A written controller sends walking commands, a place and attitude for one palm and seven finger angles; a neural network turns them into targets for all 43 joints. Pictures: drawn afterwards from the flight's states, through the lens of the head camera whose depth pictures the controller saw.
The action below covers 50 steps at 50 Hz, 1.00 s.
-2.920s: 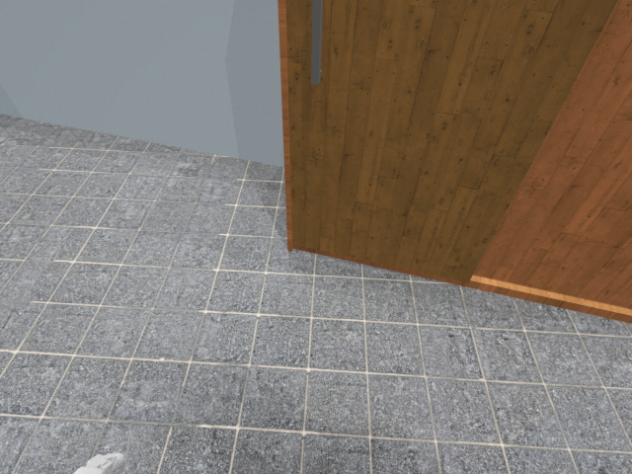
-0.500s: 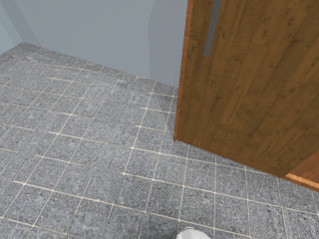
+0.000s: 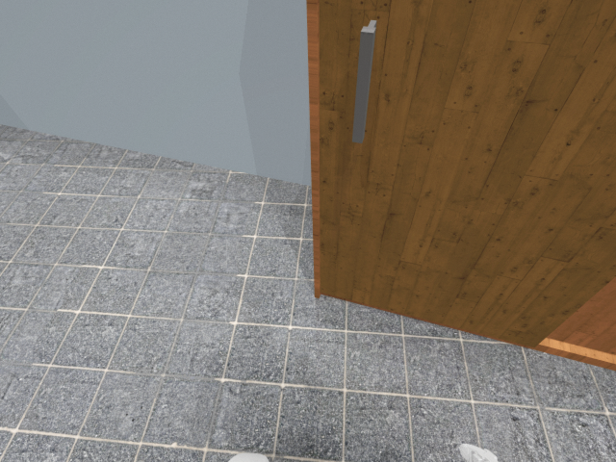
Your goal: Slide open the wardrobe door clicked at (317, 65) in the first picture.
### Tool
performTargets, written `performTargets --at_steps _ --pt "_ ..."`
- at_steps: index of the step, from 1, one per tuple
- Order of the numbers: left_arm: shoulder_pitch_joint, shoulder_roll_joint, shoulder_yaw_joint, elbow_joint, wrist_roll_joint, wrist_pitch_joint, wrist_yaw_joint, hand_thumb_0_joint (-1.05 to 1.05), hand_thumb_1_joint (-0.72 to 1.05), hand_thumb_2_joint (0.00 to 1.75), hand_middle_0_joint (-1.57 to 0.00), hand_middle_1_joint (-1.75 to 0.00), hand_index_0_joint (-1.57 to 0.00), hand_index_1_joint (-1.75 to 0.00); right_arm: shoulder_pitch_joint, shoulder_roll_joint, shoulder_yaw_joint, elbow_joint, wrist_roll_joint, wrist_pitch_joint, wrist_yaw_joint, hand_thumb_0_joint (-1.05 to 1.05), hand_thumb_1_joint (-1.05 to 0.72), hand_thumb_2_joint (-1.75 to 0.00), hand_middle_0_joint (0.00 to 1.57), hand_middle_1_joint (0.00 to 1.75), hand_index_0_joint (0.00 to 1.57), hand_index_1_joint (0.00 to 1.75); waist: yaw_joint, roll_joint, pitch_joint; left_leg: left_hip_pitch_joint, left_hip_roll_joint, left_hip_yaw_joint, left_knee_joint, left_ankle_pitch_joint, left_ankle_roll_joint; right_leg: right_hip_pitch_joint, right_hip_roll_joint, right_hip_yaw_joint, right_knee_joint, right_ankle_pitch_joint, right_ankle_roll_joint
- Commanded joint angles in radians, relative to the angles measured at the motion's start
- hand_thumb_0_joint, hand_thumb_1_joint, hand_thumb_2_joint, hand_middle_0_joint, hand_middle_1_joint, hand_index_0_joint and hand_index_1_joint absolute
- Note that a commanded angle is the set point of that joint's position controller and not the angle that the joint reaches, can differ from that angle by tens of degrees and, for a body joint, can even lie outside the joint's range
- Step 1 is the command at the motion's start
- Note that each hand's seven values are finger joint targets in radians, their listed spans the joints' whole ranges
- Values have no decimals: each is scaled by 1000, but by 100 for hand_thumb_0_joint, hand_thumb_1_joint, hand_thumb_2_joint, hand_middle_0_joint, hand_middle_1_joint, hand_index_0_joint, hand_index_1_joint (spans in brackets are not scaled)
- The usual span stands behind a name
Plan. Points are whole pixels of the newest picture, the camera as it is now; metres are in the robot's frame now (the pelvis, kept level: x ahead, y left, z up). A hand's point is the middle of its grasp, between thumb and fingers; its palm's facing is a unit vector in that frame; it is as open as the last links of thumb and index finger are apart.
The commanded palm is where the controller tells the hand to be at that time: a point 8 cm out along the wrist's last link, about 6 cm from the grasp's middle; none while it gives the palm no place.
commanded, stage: turn to face it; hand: left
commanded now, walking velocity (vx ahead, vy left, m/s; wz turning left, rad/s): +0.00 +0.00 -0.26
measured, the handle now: (364, 85) +0.71 -0.02 +0.12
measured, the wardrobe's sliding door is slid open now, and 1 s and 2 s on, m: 0.00 0.00 0.00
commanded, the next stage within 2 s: take the last steps up to it in 0.16 s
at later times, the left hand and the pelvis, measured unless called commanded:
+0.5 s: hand out of the picture +0.12 +0.21 -0.17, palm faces -0.17 -0.96 -0.21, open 7.4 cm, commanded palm none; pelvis +0.02 +0.02 +0.00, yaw -11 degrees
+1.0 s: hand out of the picture +0.10 +0.10 -0.17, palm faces -0.09 -0.98 -0.20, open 7.3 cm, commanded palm none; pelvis +0.12 -0.07 +0.00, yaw -9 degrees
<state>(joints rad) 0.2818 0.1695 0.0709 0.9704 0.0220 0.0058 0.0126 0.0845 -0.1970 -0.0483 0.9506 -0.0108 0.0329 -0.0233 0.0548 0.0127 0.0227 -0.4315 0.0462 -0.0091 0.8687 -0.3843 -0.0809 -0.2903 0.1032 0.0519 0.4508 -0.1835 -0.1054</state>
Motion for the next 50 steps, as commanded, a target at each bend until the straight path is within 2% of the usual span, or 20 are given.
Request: performTargets --at_steps 1,5,6,7,8,9,11,13,19,24,27,29,30,31,32,33,35,36,39,50 --pt "47 199 46 -54 7 -11 13 0 90 90 -20 -30 -20 -30 30 -71 -12 -75 5 -28 -12 0 -90 -90 20 30 20 30 -10 -142 -102 13 -21 -7 -132 -43 21 190 -296 333 -76 486 -98" --pt "-14 198 44 -65 -5 -3 16 0 90 90 -20 -30 -20 -30 150 -79 -12 -40 11 -41 -19 0 -90 -90 20 30 20 30 -64 -120 -135 259 -21 3 -448 155 42 103 -247 310 -6 415 -27" --pt "-23 174 38 -73 -11 -2 14 0 90 90 -20 -30 -20 -30 191 -107 -15 -26 9 -50 -23 0 -90 -90 20 30 20 30 -80 -58 -148 389 48 -37 -525 228 63 13 -187 253 50 291 15" --pt "-8 127 30 -83 -18 1 8 0 90 90 -20 -30 -20 -30 185 -172 -26 -34 -4 -53 -22 0 -90 -90 20 30 20 30 -72 157 -118 468 232 -220 -573 366 127 -164 -64 136 178 -12 70" --pt "-10 121 25 -87 -11 1 5 0 90 90 -20 -30 -20 -30 146 -192 -27 -53 -8 -40 -20 0 -90 -90 20 30 20 30 -54 263 -48 396 366 -305 -592 536 217 -238 -40 25 348 -353 112" --pt "-21 141 29 -83 -3 6 5 0 90 90 -20 -30 -20 -30 120 -168 -15 -69 -13 -37 -20 0 -90 -90 20 30 20 30 -46 163 1 289 375 -280 -581 544 261 -207 -70 31 473 -352 123" --pt "7 149 44 -46 6 24 0 0 90 90 -20 -30 -20 -30 89 -114 3 -62 -13 -46 -32 0 -90 -90 20 30 20 30 -16 153 22 265 270 -152 -572 669 227 -217 -85 32 611 -269 137" --pt "16 127 35 -35 2 27 -5 0 90 90 -20 -30 -20 -30 111 -113 4 -54 -13 -52 -33 0 -90 -90 20 30 20 30 -21 137 -8 323 219 -58 -539 762 213 -234 -98 9 655 -224 145" --pt "-102 103 17 -51 7 24 -31 0 90 90 -20 -30 -20 -30 288 -126 -8 20 -20 -71 -25 0 -90 -90 20 30 20 30 -95 107 35 393 266 -122 -627 371 246 -310 -146 -41 588 -188 144" --pt "-201 73 0 -65 5 9 -46 0 90 90 -20 -30 -20 -30 362 -142 -24 77 -29 -77 -17 0 -90 -90 20 30 20 30 -131 151 50 414 286 -90 -637 298 243 -249 -172 -104 341 -237 131" --pt "-173 49 -4 -43 1 -4 -48 0 90 90 -20 -30 -20 -30 353 -151 -29 98 -32 -71 -11 0 -90 -90 20 30 20 30 -112 174 43 331 269 -52 -611 246 215 -100 -143 -155 195 -235 114" --pt "-86 60 1 0 1 -18 -45 0 90 90 -20 -30 -20 -30 344 -135 -26 111 -26 -67 -7 0 -90 -90 20 30 20 30 -65 120 9 246 220 -11 -503 205 164 108 -110 -187 3 -105 99" --pt "12 97 10 37 3 -29 -38 0 90 90 -20 -30 -20 -30 340 -114 -21 113 -17 -71 -1 0 -90 -90 20 30 20 30 -18 52 -47 146 174 51 -370 184 125 300 -146 -136 -64 -50 77" --pt "135 195 30 83 8 -43 -23 0 90 90 -20 -30 -20 -30 328 -50 -4 95 -3 -76 9 0 -90 -90 20 30 20 30 35 -177 -112 -82 90 168 -122 10 77 531 -363 94 -130 -146 8" --pt "225 273 41 104 -6 -42 -11 0 90 90 -20 -30 -20 -30 232 -37 5 43 -9 -73 10 0 -90 -90 20 30 20 30 74 -297 -87 -250 25 141 107 -255 58 515 -527 354 -208 -99 -68" --pt "205 253 37 104 -11 -40 -2 0 90 90 -20 -30 -20 -30 209 -67 -9 42 -14 -67 9 0 -90 -90 20 30 20 30 63 -205 -46 -272 60 50 213 -209 70 419 -532 327 -237 -153 -98" --pt "81 161 20 85 -8 -41 4 0 90 90 -20 -30 -20 -30 214 -44 -17 70 -17 -55 17 0 -90 -90 20 30 20 30 6 -184 112 -251 109 43 266 -60 73 212 -472 227 -300 -293 -74" --pt "45 112 4 76 -7 -47 5 0 90 90 -20 -30 -20 -30 228 -33 -20 87 -20 -51 20 0 -90 -90 20 30 20 30 -26 -116 159 -218 118 45 257 5 62 129 -434 145 -306 -208 -57" --pt "57 42 -12 79 0 -72 8 0 90 90 -20 -30 -20 -30 310 23 -20 116 -23 -41 26 0 -90 -90 20 30 20 30 -79 -95 154 -157 101 77 205 116 41 91 -366 -23 -298 78 -30" --pt "199 91 -26 151 3 -87 22 0 90 90 -20 -30 -20 -30 55 9 -6 23 -8 -58 44 0 -90 -90 20 30 20 30 -29 -111 109 -158 55 124 -113 158 63 310 -373 -57 -187 556 -41"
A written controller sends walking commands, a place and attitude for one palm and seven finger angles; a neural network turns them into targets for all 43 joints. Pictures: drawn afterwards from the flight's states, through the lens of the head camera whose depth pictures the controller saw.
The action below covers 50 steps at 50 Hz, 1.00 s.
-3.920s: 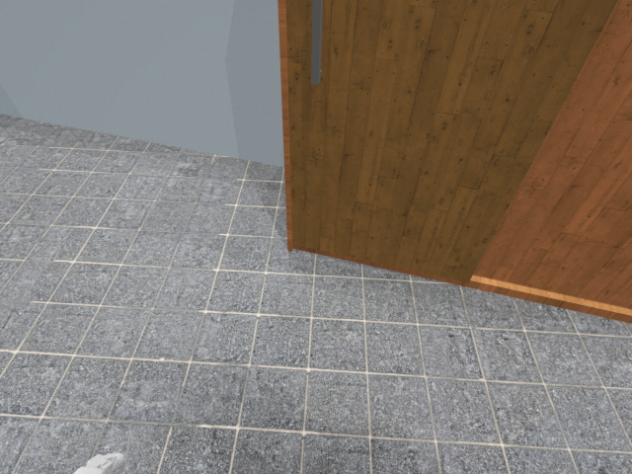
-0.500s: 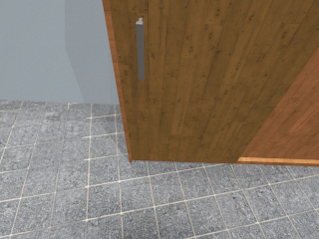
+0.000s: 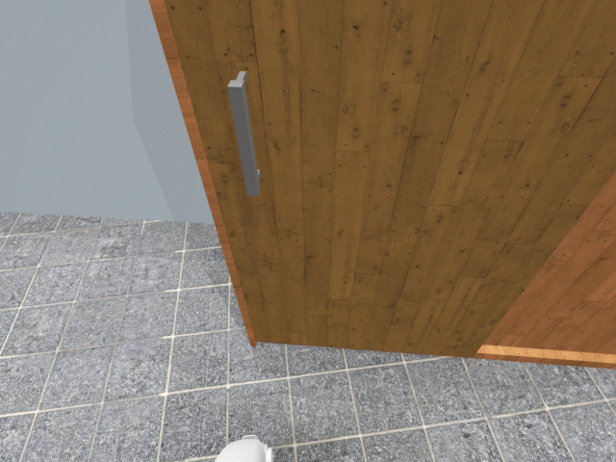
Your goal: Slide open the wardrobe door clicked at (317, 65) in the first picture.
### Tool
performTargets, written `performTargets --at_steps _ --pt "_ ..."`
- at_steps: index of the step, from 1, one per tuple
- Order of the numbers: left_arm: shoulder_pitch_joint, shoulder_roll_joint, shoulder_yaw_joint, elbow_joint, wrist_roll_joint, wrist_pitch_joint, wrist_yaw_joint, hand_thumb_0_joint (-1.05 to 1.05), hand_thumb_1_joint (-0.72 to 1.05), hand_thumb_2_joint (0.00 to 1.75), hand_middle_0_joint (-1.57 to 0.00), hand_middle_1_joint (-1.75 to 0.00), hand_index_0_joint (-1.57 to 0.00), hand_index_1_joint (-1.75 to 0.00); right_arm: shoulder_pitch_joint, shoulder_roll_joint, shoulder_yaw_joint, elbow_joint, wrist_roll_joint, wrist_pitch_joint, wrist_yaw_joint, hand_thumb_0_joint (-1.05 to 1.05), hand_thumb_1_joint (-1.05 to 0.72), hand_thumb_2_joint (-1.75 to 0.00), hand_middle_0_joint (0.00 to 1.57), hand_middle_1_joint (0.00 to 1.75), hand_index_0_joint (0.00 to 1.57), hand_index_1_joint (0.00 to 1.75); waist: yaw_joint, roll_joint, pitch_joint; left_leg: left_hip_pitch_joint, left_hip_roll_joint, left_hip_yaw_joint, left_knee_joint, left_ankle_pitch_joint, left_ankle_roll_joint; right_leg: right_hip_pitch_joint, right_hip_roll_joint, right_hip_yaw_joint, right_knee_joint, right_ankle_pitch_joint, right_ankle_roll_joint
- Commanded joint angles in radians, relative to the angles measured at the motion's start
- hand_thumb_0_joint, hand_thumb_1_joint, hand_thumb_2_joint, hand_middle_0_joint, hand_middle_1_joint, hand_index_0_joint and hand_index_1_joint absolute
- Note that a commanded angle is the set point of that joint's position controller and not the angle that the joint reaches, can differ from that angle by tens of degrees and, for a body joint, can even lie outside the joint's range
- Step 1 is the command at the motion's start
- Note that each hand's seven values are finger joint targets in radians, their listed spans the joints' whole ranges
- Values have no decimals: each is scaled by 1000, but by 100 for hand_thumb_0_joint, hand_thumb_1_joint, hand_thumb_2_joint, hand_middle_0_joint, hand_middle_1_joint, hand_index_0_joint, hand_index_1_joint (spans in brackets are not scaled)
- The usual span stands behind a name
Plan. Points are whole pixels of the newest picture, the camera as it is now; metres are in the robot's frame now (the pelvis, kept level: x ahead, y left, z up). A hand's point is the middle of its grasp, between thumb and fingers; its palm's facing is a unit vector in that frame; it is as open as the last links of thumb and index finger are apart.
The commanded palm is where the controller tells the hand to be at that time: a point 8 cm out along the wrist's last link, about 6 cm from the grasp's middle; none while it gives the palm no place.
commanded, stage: take the last steps up to it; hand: left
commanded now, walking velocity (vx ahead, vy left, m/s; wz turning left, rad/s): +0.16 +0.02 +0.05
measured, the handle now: (248, 138) +0.58 +0.14 +0.12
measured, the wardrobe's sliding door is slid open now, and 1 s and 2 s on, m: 0.00 0.00 0.00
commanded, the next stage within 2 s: come to a stop and stand still in 0.02 s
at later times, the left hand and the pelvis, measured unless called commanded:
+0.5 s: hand out of the picture +0.12 +0.19 -0.18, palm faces +0.07 -0.97 -0.22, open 7.4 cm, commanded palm none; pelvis +0.07 +0.00 -0.01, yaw +0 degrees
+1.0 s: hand out of the picture +0.07 +0.13 -0.18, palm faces +0.09 -0.98 -0.19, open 7.2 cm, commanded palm none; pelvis +0.04 -0.05 +0.00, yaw +1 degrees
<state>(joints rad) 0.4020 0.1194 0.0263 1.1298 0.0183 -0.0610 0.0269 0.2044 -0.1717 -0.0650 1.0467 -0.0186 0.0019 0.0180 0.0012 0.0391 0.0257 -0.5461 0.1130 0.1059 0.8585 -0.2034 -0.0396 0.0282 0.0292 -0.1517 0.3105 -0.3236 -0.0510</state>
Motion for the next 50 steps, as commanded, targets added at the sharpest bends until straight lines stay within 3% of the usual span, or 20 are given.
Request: performTargets --at_steps 1,3,5,6,7,8,9,12,16,21,26,28,29,30,32,36,40,42,44,50 --pt "95 140 17 0 7 -17 10 0 90 90 -20 -30 -20 -30 -78 -13 13 -73 1 -28 1 0 -90 -90 20 30 20 30 27 -139 116 -11 -24 18 -129 -28 30 -19 -300 145 -33 737 -90" --pt "97 142 17 12 7 -13 13 0 90 90 -20 -30 -20 -30 -47 -14 15 -68 2 -33 -8 0 -90 -90 20 30 20 30 4 -157 108 103 -60 34 -191 -42 56 -41 -296 132 48 870 -78" --pt "84 147 18 13 3 -10 13 0 90 90 -20 -30 -20 -30 120 -45 8 -13 -5 -42 -21 0 -90 -90 20 30 20 30 -70 -116 15 341 -103 50 -332 89 75 -79 -244 82 281 894 -33" --pt "101 124 15 6 -8 -8 11 0 90 90 -20 -30 -20 -30 232 -108 -2 13 -15 -50 -31 0 -90 -90 20 30 20 30 -108 -14 -86 577 12 -60 -346 370 122 -227 -169 43 486 673 15" --pt "141 69 -1 -6 -27 -4 11 0 90 90 -20 -30 -20 -30 304 -186 -13 25 -11 -52 -43 0 -90 -90 20 30 20 30 -104 192 -208 782 284 -356 -355 837 255 -448 -46 10 769 -33 61" --pt "132 69 -2 -14 -24 3 21 0 90 90 -20 -30 -20 -30 272 -179 3 27 9 -39 -53 0 -90 -90 20 30 20 30 -72 128 -226 675 350 -378 -422 976 319 -409 -48 123 880 -317 52" --pt "98 56 -2 -14 -23 20 29 0 90 90 -20 -30 -20 -30 149 -142 11 -1 13 -37 -60 0 -90 -90 20 30 20 30 -33 32 -98 492 332 -303 -474 827 308 -390 -98 163 859 -281 59" --pt "69 34 -1 -6 -5 59 25 0 90 90 -20 -30 -20 -30 -17 -76 36 -24 14 -38 -67 0 -90 -90 20 30 20 30 22 49 56 253 224 -178 -570 617 219 -322 -150 166 651 -175 91" --pt "80 54 18 -34 2 103 24 0 90 90 -20 -30 -20 -30 -28 -106 3 -36 11 -12 -69 0 -90 -90 20 30 20 30 19 57 -56 323 215 -150 -538 551 230 -331 -114 125 594 -121 90" --pt "-7 63 44 -106 9 118 14 0 90 90 -20 -30 -20 -30 -65 -135 -20 -68 -5 7 -60 0 -90 -90 20 30 20 30 15 101 -29 255 207 -147 -549 316 224 -387 -88 134 661 -98 82" --pt "-24 73 38 -137 6 91 9 0 90 90 -20 -30 -20 -30 -52 -141 -31 -72 -8 14 -48 0 -90 -90 20 30 20 30 20 133 -60 273 173 -155 -482 144 174 -263 -84 98 312 -11 74" --pt "-14 127 40 -137 16 73 13 0 90 90 -20 -30 -20 -30 -5 -91 -27 -68 6 20 -39 0 -90 -90 20 30 20 30 21 -45 -46 196 59 -82 -338 -53 88 -179 -132 161 59 146 69" --pt "-73 207 43 -158 24 55 16 0 90 90 -20 -30 -20 -30 32 -12 -12 -82 15 26 -34 0 -90 -90 20 30 20 30 -16 -295 -7 130 -39 -18 -221 -235 25 -245 -320 398 -40 204 2" --pt "-108 236 45 -178 16 59 12 0 90 90 -20 -30 -20 -30 -15 -28 -8 -102 11 34 -32 0 -90 -90 20 30 20 30 10 -299 23 159 -61 -53 -123 -321 23 -361 -393 416 -81 214 -78" --pt "-182 220 49 -192 16 62 13 0 90 90 -20 -30 -20 -30 -18 -38 -11 -90 4 49 -30 0 -90 -90 20 30 20 30 -3 -274 42 175 -55 -102 0 -288 34 -433 -336 378 -101 24 -104" --pt "-181 174 35 -175 7 54 10 0 90 90 -20 -30 -20 -30 59 -26 1 -38 6 31 -34 0 -90 -90 20 30 20 30 -15 -165 24 176 -60 -79 -4 -219 22 -311 -266 260 -19 260 -94" --pt "-126 174 37 -138 2 51 13 0 90 90 -20 -30 -20 -30 83 -11 16 -19 8 19 -44 0 -90 -90 20 30 20 30 9 -148 -16 248 -53 -65 -262 -189 11 -208 -267 272 21 330 -102" --pt "-143 160 31 -119 -10 52 12 0 90 90 -20 -30 -20 -30 142 -13 24 17 9 8 -50 0 -90 -90 20 30 20 30 -11 -126 -38 379 -45 -86 -444 -36 20 -250 -238 258 44 263 -55" --pt "-133 115 20 -112 -17 52 5 0 90 90 -20 -30 -20 -30 148 -55 26 33 5 -11 -56 0 -90 -90 20 30 20 30 10 5 -41 398 56 -186 -506 135 58 -246 -145 186 71 228 14" --pt "-114 116 12 -47 -11 56 6 0 90 90 -20 -30 -20 -30 111 -40 39 59 6 -15 -60 0 -90 -90 20 30 20 30 28 58 11 291 37 -153 -570 15 52 -134 -134 156 47 218 37"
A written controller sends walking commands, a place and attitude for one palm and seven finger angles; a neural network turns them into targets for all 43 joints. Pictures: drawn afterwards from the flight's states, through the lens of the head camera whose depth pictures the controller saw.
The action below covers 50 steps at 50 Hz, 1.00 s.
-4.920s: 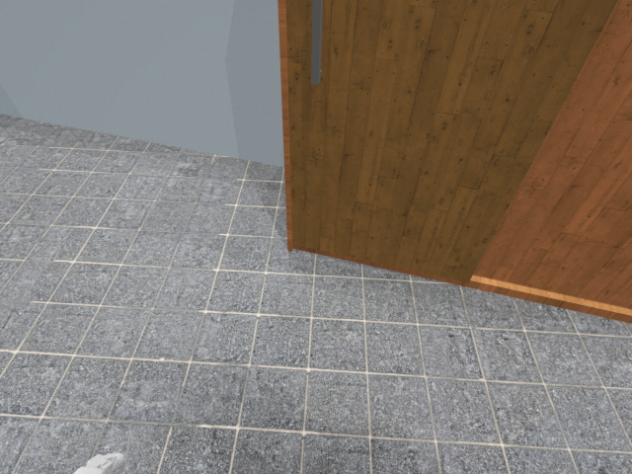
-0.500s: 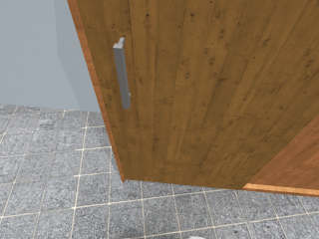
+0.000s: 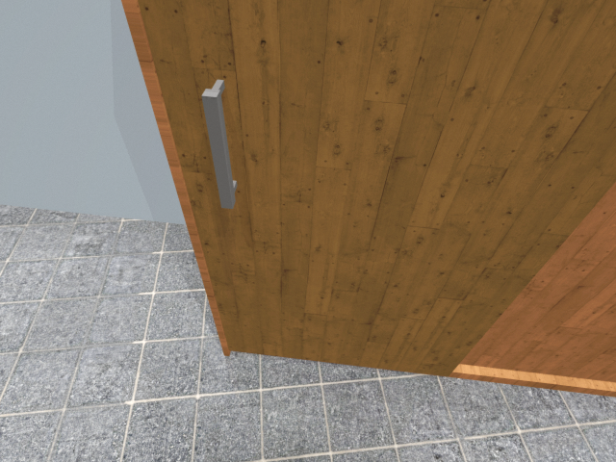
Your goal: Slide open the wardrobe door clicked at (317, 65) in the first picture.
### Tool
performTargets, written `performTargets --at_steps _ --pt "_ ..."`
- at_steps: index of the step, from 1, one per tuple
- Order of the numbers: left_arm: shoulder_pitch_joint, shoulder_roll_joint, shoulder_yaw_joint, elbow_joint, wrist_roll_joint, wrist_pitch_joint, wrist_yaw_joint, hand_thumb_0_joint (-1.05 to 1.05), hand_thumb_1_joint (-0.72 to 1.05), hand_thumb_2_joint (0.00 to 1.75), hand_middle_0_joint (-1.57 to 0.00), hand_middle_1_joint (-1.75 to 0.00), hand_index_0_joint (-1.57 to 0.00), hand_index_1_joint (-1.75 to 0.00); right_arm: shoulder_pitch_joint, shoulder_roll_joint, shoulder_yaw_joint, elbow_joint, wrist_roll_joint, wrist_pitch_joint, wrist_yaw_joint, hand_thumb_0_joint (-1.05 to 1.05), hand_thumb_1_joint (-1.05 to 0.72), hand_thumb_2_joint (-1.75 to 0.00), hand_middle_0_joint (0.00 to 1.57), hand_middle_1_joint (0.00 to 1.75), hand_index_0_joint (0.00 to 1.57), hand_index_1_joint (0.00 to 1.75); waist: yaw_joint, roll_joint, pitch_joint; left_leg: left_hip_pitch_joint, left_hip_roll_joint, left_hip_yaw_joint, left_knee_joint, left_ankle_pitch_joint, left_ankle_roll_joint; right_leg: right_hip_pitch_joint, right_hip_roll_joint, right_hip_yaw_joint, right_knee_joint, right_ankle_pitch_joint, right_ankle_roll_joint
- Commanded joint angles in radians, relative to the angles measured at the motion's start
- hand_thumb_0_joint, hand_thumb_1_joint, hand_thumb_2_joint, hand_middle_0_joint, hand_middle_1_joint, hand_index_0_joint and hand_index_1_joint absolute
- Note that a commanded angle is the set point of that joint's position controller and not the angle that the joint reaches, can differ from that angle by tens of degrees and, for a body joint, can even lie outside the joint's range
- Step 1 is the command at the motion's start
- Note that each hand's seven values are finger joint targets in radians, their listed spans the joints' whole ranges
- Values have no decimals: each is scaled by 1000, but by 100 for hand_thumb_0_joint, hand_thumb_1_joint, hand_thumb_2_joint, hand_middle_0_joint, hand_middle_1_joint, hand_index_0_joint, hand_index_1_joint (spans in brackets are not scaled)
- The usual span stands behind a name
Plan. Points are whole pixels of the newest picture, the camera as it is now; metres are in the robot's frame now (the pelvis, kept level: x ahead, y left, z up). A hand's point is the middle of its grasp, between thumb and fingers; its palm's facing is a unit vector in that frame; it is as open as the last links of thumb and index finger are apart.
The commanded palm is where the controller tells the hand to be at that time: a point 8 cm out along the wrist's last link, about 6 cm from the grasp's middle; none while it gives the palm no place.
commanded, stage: come to a stop and stand still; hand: left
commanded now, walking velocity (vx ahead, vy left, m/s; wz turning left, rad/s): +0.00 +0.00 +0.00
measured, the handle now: (224, 149) +0.54 +0.18 +0.11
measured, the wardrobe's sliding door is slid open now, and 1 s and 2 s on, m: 0.00 0.00 0.00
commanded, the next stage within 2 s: look again from close up in 1.40 s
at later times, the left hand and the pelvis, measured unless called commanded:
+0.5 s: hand out of the picture -0.05 +0.16 -0.18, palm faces +0.06 -0.99 -0.14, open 7.4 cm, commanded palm none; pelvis -0.01 +0.01 +0.00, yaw -1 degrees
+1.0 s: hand out of the picture +0.04 +0.21 -0.17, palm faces +0.03 -0.97 -0.24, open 7.3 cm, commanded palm none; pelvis +0.01 +0.03 +0.00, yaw +0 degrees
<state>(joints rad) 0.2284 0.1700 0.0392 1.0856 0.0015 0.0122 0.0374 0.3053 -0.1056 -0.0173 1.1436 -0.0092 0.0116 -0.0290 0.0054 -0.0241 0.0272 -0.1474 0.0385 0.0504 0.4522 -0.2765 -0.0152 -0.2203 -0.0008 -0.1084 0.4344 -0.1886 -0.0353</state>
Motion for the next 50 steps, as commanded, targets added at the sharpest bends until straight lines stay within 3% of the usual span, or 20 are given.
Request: performTargets --at_steps 1,3,6,13,16,25,26,27,28,29,30,33,34,37,39,43,50 --pt "62 64 -4 5 6 -16 -5 0 90 90 -20 -30 -20 -30 16 -102 -9 -35 -3 -21 -13 0 -90 -90 20 30 20 30 20 106 37 -121 103 -94 -176 21 26 98 -105 122 -99 39 22" --pt "68 58 -7 17 8 -15 -7 0 90 90 -20 -30 -20 -30 36 -97 -9 -33 -5 -15 -11 0 -90 -90 20 30 20 30 11 60 92 -135 84 -85 -187 -54 25 52 -106 140 -133 -43 23" --pt "85 53 -10 25 10 -15 -6 0 90 90 -20 -30 -20 -30 64 -90 -6 -28 -5 -12 -10 0 -90 -90 20 30 20 30 5 12 117 -128 71 -77 -186 -74 30 12 -108 151 -160 -106 26" --pt "125 41 -11 36 11 -21 -3 0 90 90 -20 -30 -20 -30 95 -84 -3 -23 -5 -14 -8 0 -90 -90 20 30 20 30 -4 5 100 -106 57 -64 -169 -76 34 -28 -110 165 -175 -161 26" --pt "140 33 -12 39 11 -25 -2 0 90 90 -20 -30 -20 -30 99 -80 -3 -24 -4 -19 -8 0 -90 -90 20 30 20 30 -2 19 74 -98 60 -64 -166 -58 36 -18 -110 162 -164 -129 24" --pt "158 21 -14 48 12 -30 1 0 90 90 -20 -30 -20 -30 117 -74 0 -17 -2 -28 -11 0 -90 -90 20 30 20 30 1 31 81 -115 69 -71 -171 -31 37 1 -109 150 -133 -60 18" --pt "235 61 -31 66 24 -49 38 0 90 90 -20 -30 -20 -30 -32 -121 4 -89 -1 -45 7 0 -90 -90 20 30 20 30 52 76 92 -162 76 -2 38 13 2 2 -157 168 -69 189 15" --pt "186 105 -22 28 17 -55 26 0 90 90 -20 -30 -20 -30 57 -75 3 -110 -4 -28 8 0 -90 -90 20 30 20 30 -20 79 -23 -117 10 -34 53 -95 7 -25 -192 237 -126 -164 -27" --pt "146 97 -17 9 20 -55 17 0 90 90 -20 -30 -20 -30 101 -65 5 -95 -10 -33 10 0 -90 -90 20 30 20 30 -33 79 -10 -84 7 -41 19 -53 23 -94 -181 233 -113 -271 -42" --pt "123 94 -19 1 20 -60 13 0 90 90 -20 -30 -20 -30 146 -65 10 -91 -15 -41 13 0 -90 -90 20 30 20 30 -45 104 -39 -68 25 -47 11 -11 27 -99 -164 179 -72 -225 -42" --pt "120 71 -25 -2 17 -59 8 0 90 90 -20 -30 -20 -30 149 -68 11 -95 -14 -43 11 0 -90 -90 20 30 20 30 -40 100 -24 -91 38 -71 -22 -19 33 -97 -138 163 -55 -212 -33" --pt "127 36 -34 -4 15 -49 1 0 90 90 -20 -30 -20 -30 124 -91 14 -118 -9 -47 5 0 -90 -90 20 30 20 30 -16 61 71 -211 67 -126 -116 -67 56 -47 -96 133 -17 -138 -15" --pt "122 36 -36 -2 16 -49 -1 0 90 90 -20 -30 -20 -30 125 -95 15 -120 -10 -51 4 0 -90 -90 20 30 20 30 -13 74 80 -224 72 -137 -135 -41 59 -27 -91 122 4 -89 -15" --pt "125 30 -38 -1 11 -50 -2 0 90 90 -20 -30 -20 -30 126 -116 18 -119 -7 -61 0 0 -90 -90 20 30 20 30 -5 18 90 -209 73 -135 -150 18 61 3 -93 118 11 -16 -9" --pt "120 37 -36 -4 11 -48 -1 0 90 90 -20 -30 -20 -30 127 -115 21 -115 -8 -65 -1 0 -90 -90 20 30 20 30 -2 49 88 -190 69 -131 -151 83 61 20 -98 111 18 28 -8" --pt "109 50 -32 -11 8 -45 0 0 90 90 -20 -30 -20 -30 125 -127 22 -101 -7 -63 -4 0 -90 -90 20 30 20 30 -5 13 81 -142 66 -111 -143 138 57 27 -103 115 13 61 -5" --pt "93 67 -24 -18 9 -45 0 0 90 90 -20 -30 -20 -30 99 -134 21 -86 -8 -63 -5 0 -90 -90 20 30 20 30 -2 20 43 -91 60 -97 -131 203 54 62 -115 116 13 118 -6"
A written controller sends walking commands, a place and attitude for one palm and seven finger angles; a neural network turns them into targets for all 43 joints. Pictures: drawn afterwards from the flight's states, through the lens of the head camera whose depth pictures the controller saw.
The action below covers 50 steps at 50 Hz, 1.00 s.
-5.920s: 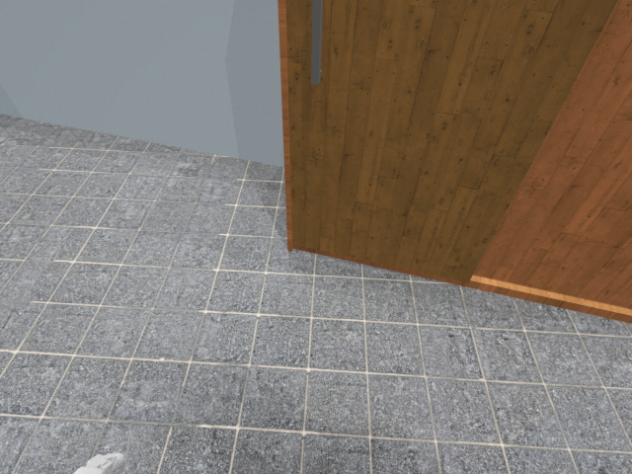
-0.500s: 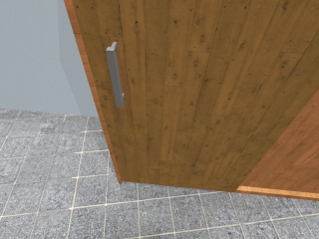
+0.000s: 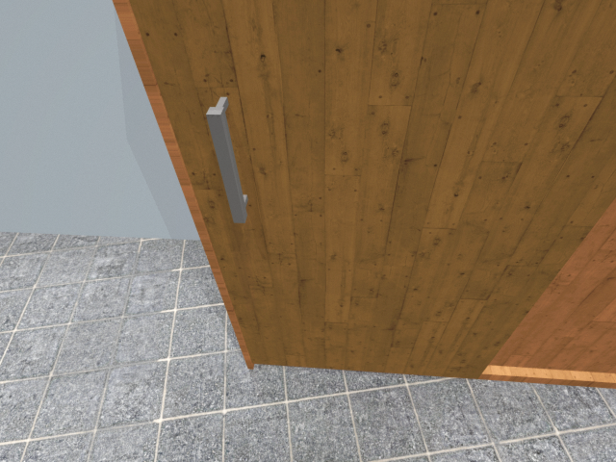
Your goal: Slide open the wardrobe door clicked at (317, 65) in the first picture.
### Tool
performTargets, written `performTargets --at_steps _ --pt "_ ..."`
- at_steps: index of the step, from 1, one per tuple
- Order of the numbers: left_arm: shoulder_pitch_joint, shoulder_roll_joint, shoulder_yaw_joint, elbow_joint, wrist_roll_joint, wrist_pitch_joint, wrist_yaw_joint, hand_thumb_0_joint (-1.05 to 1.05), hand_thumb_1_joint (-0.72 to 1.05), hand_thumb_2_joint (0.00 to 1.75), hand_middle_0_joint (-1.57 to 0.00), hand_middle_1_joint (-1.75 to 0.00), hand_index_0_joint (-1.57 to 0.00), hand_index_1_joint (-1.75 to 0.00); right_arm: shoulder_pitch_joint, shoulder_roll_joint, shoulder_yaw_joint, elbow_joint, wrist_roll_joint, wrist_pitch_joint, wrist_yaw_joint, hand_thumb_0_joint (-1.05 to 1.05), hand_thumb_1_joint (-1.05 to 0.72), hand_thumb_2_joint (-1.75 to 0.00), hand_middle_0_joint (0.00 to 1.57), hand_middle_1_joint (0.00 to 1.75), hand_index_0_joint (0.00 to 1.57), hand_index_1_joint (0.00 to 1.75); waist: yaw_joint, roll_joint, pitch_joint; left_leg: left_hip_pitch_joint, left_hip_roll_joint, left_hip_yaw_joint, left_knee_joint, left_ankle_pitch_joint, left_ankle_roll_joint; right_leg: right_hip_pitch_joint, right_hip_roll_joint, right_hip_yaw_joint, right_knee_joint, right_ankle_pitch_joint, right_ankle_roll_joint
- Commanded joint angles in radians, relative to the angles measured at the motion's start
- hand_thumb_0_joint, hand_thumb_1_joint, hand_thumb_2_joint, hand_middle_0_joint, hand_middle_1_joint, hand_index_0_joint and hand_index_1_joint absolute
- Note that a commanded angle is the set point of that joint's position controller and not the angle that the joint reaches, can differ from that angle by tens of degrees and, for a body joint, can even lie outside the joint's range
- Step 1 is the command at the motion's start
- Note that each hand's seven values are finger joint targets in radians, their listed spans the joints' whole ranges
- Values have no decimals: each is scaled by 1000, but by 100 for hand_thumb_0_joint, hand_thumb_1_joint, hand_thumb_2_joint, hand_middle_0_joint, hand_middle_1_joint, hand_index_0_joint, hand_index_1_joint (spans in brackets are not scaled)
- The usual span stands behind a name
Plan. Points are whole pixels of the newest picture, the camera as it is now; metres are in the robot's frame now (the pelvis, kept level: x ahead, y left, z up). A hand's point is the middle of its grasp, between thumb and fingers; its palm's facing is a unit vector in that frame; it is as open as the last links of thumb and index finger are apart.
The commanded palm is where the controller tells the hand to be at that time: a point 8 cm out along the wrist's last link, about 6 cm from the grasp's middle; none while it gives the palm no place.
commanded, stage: come to a stop and stand still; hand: left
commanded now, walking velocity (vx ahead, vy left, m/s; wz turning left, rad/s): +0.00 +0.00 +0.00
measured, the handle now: (232, 164) +0.53 +0.15 +0.12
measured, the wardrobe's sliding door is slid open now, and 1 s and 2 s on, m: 0.00 0.00 0.00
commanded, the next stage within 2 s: look again from close up in 0.40 s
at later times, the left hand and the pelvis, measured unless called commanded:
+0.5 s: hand out of the picture +0.00 +0.15 -0.17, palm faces +0.04 -0.98 -0.20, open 7.3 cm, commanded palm none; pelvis +0.01 -0.02 +0.00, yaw +0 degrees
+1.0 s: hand out of the picture +0.00 +0.14 -0.17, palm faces +0.05 -0.98 -0.20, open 7.4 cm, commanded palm none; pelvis +0.00 -0.03 +0.00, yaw +1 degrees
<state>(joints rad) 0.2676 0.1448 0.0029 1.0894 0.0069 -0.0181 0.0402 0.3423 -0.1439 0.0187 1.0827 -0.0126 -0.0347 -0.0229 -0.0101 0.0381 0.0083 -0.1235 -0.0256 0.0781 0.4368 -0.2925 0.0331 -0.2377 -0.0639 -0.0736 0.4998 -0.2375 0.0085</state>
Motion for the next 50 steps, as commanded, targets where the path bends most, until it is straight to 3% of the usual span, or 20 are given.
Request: performTargets --at_steps 1,15,22,29,38,46,50 --pt "53 95 12 -21 3 -14 -3 0 90 90 -20 -30 -20 -30 59 -97 -15 -22 -4 -15 -11 0 -90 -90 20 30 20 30 13 -41 55 -107 125 -119 -113 216 4 83 -55 80 -54 170 -49" --pt "57 104 9 2 5 -16 -3 0 90 90 -20 -30 -20 -30 17 -96 -18 10 0 -4 -13 0 -90 -90 20 30 20 30 10 -19 62 -70 126 -102 -107 195 -5 89 -65 96 -94 215 -56" --pt "60 103 8 7 4 -15 -4 0 90 90 -20 -30 -20 -30 10 -92 -17 17 0 0 -12 0 -90 -90 20 30 20 30 11 -41 73 -75 124 -96 -113 144 -9 83 -66 104 -121 165 -56" --pt "62 103 11 4 5 -18 -2 0 90 90 -20 -30 -20 -30 16 -83 -19 27 0 -1 -14 0 -90 -90 20 30 20 30 12 -43 55 -66 130 -95 -110 179 -10 107 -64 96 -116 218 -59" --pt "64 104 13 0 3 -15 -4 0 90 90 -20 -30 -20 -30 20 -78 -18 32 -1 2 -13 0 -90 -90 20 30 20 30 17 -40 83 -86 124 -92 -116 128 -14 86 -65 104 -143 126 -61" --pt "63 109 18 -7 3 -17 -3 0 90 90 -20 -30 -20 -30 28 -77 -19 35 -1 0 -13 0 -90 -90 20 30 20 30 19 -31 66 -90 126 -96 -116 142 -16 108 -64 100 -137 144 -63" --pt "62 101 16 -4 4 -14 -3 0 90 90 -20 -30 -20 -30 33 -72 -17 38 -1 1 -14 0 -90 -90 20 30 20 30 20 -21 90 -104 127 -100 -123 133 -15 95 -61 96 -141 117 -62"
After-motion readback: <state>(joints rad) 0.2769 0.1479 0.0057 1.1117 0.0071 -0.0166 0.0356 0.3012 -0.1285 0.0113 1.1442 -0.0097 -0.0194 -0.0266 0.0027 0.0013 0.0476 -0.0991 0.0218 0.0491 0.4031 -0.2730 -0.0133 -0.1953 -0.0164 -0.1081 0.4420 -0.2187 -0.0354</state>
